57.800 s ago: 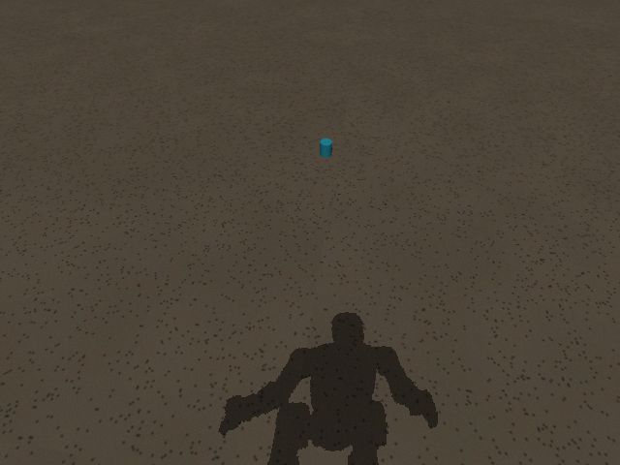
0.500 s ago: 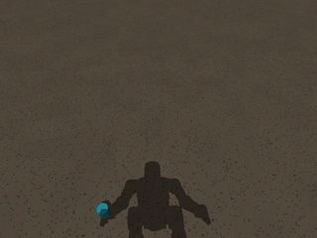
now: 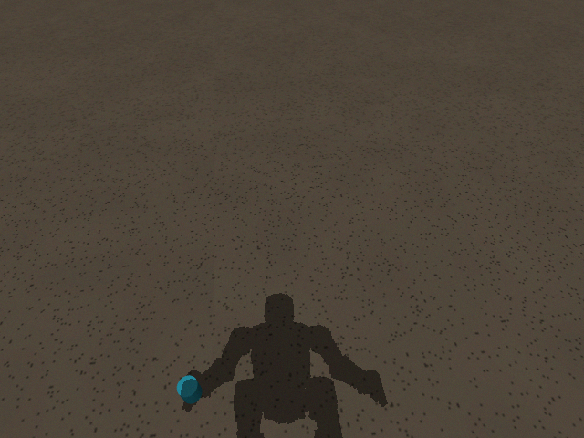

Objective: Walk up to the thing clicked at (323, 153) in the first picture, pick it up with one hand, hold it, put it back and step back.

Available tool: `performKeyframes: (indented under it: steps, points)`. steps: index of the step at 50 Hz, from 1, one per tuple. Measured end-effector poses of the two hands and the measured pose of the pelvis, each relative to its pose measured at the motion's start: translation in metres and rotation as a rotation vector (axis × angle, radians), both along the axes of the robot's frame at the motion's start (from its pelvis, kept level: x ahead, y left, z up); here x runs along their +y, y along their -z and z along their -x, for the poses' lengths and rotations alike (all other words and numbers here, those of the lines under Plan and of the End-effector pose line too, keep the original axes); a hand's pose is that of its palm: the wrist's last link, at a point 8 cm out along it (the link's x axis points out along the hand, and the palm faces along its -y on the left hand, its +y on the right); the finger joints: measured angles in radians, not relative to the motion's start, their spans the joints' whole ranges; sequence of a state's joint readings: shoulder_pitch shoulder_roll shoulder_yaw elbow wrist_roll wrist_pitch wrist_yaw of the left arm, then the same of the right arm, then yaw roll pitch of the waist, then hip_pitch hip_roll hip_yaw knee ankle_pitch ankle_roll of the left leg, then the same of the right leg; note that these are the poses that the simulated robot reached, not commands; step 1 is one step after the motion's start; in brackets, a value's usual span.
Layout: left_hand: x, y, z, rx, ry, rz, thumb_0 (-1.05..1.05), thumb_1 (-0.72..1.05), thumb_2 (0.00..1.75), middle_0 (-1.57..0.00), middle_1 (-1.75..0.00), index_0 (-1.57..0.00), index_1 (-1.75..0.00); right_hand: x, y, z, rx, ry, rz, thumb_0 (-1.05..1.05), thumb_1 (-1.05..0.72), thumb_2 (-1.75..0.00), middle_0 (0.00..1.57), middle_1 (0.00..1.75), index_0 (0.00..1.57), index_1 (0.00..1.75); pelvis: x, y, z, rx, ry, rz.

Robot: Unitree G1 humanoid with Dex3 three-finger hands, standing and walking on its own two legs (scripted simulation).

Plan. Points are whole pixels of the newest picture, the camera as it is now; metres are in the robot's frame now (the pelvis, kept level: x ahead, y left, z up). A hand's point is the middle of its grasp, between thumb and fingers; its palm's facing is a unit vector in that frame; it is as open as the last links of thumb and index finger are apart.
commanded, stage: stand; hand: left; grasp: from above
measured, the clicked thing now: (189, 389) +0.40 +0.33 -0.74
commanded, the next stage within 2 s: step back in 0.72 s
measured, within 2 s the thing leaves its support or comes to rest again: neither
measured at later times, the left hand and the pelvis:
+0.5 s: hand out of the picture +0.07 +0.25 -0.16, palm faces +0.00 -0.94 -0.34, open 7.4 cm; pelvis +0.01 +0.00 +0.00, yaw +0 degrees
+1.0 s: hand out of the picture +0.08 +0.29 -0.17, palm faces -0.03 -0.93 -0.38, open 7.4 cm; pelvis -0.04 +0.02 -0.02, yaw -1 degrees
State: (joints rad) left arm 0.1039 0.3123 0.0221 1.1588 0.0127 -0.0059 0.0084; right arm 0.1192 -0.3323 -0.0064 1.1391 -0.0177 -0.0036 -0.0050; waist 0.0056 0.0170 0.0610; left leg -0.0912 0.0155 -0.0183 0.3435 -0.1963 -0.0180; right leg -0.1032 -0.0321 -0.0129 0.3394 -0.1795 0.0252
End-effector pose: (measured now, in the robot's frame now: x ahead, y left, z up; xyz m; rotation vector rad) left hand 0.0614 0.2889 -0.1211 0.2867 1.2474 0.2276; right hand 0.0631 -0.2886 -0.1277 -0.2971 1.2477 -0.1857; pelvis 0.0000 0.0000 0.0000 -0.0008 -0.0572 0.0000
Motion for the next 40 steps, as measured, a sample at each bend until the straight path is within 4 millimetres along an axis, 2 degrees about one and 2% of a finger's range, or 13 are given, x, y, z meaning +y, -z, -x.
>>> performKeyframes:
  steps: [20, 34, 40]
  points:
    - [0.001, 0.0, -0.004, 0.014, 0.007, -0.003, 0.0, 0.9, 0.9, -0.21, -0.3, -0.2, -0.3, -0.002, 0.0, -0.005, 0.008, -0.001, -0.001, 0.01, -0.9, -0.9, 0.2, 0.3, 0.2, 0.3, -0.001, 0.0, -0.005, 0.01, 0.003, -0.001]
    - [0.001, -0.002, -0.015, -0.007, 0.02, -0.003, 0.0, 0.9, 0.9, -0.21, -0.3, -0.2, -0.3, -0.006, -0.003, -0.009, -0.002, 0.002, 0.007, 0.01, -0.9, -0.9, 0.2, 0.3, 0.2, 0.3, -0.002, 0.0, -0.009, 0.01, 0.004, 0.0]
    - [0.007, 0.0, -0.018, -0.032, 0.014, -0.013, 0.0, 0.9, 0.9, -0.21, -0.3, -0.2, -0.3, -0.009, -0.002, -0.01, -0.005, 0.008, 0.012, 0.0, -0.9, -0.9, 0.2, 0.3, 0.2, 0.3, -0.001, 0.003, 0.001, 0.018, 0.008, 0.003]
